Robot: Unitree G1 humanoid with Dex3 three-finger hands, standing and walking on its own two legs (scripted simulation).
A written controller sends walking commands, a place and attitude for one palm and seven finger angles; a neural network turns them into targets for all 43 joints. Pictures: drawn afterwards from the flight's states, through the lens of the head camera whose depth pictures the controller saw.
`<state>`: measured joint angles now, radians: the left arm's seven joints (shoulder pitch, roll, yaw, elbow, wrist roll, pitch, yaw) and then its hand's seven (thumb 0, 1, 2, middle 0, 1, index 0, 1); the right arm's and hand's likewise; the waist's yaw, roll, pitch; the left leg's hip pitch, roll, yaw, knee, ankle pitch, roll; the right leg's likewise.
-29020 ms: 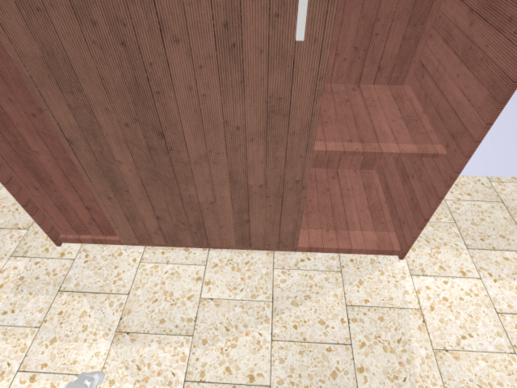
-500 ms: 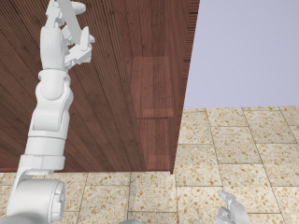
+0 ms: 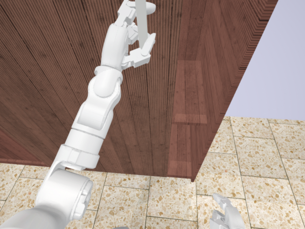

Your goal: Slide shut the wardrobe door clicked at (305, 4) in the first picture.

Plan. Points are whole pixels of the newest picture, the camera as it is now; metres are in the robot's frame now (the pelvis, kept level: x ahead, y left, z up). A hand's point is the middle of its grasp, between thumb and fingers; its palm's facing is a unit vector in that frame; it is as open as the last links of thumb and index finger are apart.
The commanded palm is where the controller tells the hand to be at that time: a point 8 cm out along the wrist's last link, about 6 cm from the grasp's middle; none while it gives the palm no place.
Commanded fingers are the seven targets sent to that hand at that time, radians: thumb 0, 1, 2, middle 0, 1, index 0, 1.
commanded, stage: stop walking and hold the door there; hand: left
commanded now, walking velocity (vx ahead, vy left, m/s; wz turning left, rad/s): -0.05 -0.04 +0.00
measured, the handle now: (143, 26) +0.46 +0.05 +0.28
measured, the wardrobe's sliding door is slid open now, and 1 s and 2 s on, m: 0.16 0.16 0.16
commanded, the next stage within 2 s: loosen the grip on the handle in 0.44 s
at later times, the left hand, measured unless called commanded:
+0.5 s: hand (146, 52) +0.41 +0.04 +0.25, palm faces -0.11 -0.97 -0.21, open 7.3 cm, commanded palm +0.40 +0.08 +0.24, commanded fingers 0.00 0.90 0.90 -0.45 -1.40 -0.45 -1.40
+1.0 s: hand (145, 52) +0.41 +0.04 +0.25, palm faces -0.10 -0.97 -0.23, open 14.5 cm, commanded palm +0.40 +0.10 +0.25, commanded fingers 0.00 -0.55 0.20 -0.26 -1.17 -0.26 -1.17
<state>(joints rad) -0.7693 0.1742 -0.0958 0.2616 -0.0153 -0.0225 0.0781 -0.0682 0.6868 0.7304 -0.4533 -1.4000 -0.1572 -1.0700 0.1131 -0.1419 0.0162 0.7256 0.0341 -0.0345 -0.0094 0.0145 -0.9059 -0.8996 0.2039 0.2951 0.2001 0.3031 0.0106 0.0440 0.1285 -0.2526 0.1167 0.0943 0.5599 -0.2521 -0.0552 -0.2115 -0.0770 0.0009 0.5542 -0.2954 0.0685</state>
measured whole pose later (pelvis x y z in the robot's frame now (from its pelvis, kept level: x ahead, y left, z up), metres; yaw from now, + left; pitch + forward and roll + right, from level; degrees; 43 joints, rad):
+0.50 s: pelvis -0.01 +0.00 +0.01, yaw -1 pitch -2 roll +0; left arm -0.76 0.18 -0.08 0.36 -0.04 -0.06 0.08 -0.03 0.70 0.77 -0.40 -1.40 -0.13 -1.12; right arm 0.16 -0.23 -0.02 0.72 0.03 -0.06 -0.05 0.01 -0.91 -0.90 0.20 0.29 0.20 0.30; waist -0.02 0.04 0.07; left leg -0.23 0.12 0.11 0.47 -0.20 -0.05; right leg -0.19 -0.07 0.01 0.45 -0.23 0.07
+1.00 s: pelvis -0.04 -0.01 +0.00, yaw -5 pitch +0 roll +2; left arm -0.91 0.28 0.10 0.85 -0.01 -0.32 -0.03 -0.01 -0.42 0.26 -0.47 -1.31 -0.15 -1.13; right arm 0.37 -0.27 -0.01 0.78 0.02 -0.22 -0.01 0.02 -0.90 -0.90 0.20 0.30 0.20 0.30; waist -0.06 0.00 0.00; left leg -0.34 0.05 0.01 0.52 -0.20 -0.04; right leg -0.37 -0.04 0.08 0.60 -0.23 0.04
